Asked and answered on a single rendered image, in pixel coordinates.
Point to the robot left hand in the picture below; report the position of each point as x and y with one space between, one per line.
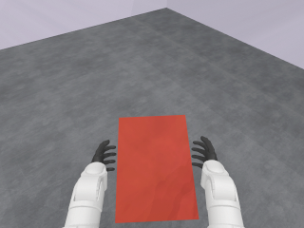
100 154

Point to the robot right hand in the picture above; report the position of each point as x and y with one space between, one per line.
209 152

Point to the robot right forearm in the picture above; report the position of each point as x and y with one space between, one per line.
221 196

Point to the carton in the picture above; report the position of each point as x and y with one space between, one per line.
155 180

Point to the robot left forearm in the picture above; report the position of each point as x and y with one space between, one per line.
86 204

